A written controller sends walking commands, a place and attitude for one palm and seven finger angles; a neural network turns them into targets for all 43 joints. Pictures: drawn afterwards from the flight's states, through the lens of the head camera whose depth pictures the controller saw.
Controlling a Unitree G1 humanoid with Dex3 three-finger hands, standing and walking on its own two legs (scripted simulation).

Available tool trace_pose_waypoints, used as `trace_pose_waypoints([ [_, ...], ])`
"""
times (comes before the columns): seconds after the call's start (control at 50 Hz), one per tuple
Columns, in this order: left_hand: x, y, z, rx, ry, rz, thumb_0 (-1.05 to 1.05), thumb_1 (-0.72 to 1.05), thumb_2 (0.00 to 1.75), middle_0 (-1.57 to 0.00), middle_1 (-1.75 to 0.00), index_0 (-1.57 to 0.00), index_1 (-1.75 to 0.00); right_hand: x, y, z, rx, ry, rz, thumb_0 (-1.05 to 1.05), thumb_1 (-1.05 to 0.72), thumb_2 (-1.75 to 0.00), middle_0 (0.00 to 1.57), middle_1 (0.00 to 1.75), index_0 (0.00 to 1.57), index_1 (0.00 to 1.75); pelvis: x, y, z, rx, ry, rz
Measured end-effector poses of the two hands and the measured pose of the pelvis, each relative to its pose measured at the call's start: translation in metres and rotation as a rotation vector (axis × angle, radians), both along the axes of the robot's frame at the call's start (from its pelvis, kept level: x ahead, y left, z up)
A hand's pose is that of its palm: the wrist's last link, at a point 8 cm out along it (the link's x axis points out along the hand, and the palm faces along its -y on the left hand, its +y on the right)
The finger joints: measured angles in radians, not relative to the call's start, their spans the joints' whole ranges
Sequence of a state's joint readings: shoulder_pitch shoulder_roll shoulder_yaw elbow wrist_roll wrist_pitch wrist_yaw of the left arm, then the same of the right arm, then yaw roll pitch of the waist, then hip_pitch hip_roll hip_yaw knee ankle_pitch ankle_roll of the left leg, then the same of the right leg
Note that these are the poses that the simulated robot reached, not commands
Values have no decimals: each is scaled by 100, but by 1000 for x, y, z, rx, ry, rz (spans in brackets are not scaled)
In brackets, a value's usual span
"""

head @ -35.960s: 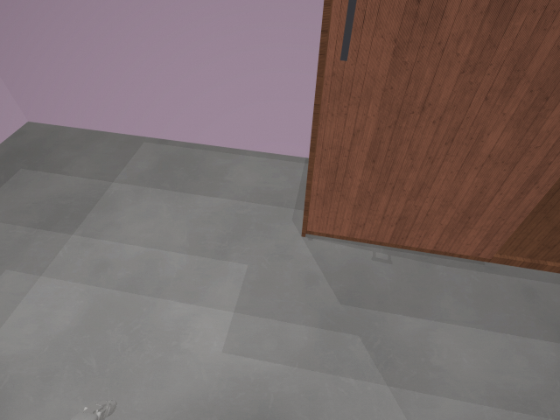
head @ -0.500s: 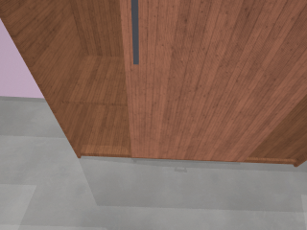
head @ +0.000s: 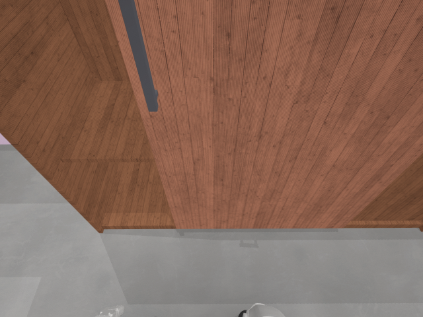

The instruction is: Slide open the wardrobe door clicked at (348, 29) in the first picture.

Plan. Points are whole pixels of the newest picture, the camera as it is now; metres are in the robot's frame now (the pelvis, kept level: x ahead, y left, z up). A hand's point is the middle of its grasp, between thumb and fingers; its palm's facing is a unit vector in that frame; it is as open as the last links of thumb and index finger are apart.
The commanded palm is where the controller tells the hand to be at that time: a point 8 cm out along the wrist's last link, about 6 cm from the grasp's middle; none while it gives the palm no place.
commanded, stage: come to a stop and stand still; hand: left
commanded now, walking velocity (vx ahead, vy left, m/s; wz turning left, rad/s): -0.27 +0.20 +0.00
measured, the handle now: (142, 54) +0.52 +0.13 +0.21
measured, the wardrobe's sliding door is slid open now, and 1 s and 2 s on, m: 0.37 0.37 0.37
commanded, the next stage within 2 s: look again from close up in 1.34 s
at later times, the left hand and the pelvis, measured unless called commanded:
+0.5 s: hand out of the picture +0.00 +0.25 -0.16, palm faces +0.08 -0.97 -0.22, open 7.3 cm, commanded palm none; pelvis -0.02 +0.05 +0.02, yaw +1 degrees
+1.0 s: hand out of the picture -0.04 +0.20 -0.16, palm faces +0.00 -0.98 -0.18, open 7.3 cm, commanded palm none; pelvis -0.05 +0.03 +0.02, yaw +0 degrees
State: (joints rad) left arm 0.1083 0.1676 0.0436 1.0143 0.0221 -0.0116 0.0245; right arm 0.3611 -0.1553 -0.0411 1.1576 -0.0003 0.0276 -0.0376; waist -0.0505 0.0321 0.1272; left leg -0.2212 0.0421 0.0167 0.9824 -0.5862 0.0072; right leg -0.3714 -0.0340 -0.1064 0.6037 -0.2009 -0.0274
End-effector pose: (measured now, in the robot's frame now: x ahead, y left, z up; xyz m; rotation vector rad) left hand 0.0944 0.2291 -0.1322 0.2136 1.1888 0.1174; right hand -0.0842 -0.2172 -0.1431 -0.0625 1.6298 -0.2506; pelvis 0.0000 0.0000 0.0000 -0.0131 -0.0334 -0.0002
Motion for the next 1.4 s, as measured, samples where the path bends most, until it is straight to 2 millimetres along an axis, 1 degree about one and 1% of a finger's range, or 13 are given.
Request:
trace_pose_waypoints([
  [0.08,4,-12,0,-33,11,6,0,92,90,-20,-30,-20,-30,62,-15,8,-38,-131,63,0,-91,-90,19,30,19,30,-1,0,8,11,22,12],
  [0.16,1,-5,-3,-54,-9,42,-1,92,90,-20,-30,-21,-30,112,-16,16,-65,-241,136,0,-91,-90,19,30,19,30,-5,8,9,9,37,27],
  [0.22,-9,11,-9,-63,-6,61,-1,92,90,-20,-30,-21,-30,136,-8,21,-88,-314,172,0,-91,-90,19,30,19,30,-9,19,6,0,39,33],
  [0.28,-23,30,-18,-70,19,90,-1,92,90,-20,-30,-21,-30,144,5,25,-105,-360,197,0,-91,-90,19,30,19,30,-12,31,2,-3,35,38],
  [0.38,-57,55,-8,-47,101,134,0,91,90,-20,-30,-21,-30,141,28,37,-92,-347,233,0,-91,-90,19,30,19,30,-13,42,16,-17,43,36],
  [0.44,-80,65,-1,-28,145,148,0,91,90,-20,-30,-20,-30,138,35,38,-84,-341,231,0,-91,-90,20,30,20,30,-15,46,20,-16,51,31],
  [0.58,-114,65,5,7,216,126,0,91,90,-19,-30,-20,-30,118,38,25,-43,-334,182,0,-91,-90,20,30,20,30,-21,47,18,14,51,7],
  [0.68,-124,52,8,7,230,86,0,91,90,-19,-30,-20,-30,94,35,17,-16,-313,131,0,-92,-90,20,30,20,30,-30,45,18,22,38,-1],
  [0.82,-121,33,7,-29,180,63,0,91,90,-20,-30,-20,-30,55,31,19,-13,-249,116,0,-92,-90,20,30,20,30,-38,40,21,20,11,-1],
  [0.96,-130,27,6,-39,192,60,0,93,90,-20,-30,-21,-30,20,32,20,-5,-176,97,0,-91,-90,19,30,19,30,-44,36,23,18,11,-1],
  [1.06,-143,22,6,-47,224,68,0,92,90,-20,-30,-20,-30,6,35,20,7,-137,88,0,-91,-90,19,30,19,30,-46,34,23,18,16,0],
  [1.22,-158,13,5,-60,270,87,0,91,90,-20,-30,-20,-30,7,40,19,20,-131,89,0,-91,-90,19,30,19,30,-44,32,23,18,20,2],
  [1.4,-154,15,2,-45,231,76,0,91,90,-20,-30,-21,-30,40,36,10,18,-233,130,1,-92,-90,20,30,20,30,-39,37,15,0,33,11],
])
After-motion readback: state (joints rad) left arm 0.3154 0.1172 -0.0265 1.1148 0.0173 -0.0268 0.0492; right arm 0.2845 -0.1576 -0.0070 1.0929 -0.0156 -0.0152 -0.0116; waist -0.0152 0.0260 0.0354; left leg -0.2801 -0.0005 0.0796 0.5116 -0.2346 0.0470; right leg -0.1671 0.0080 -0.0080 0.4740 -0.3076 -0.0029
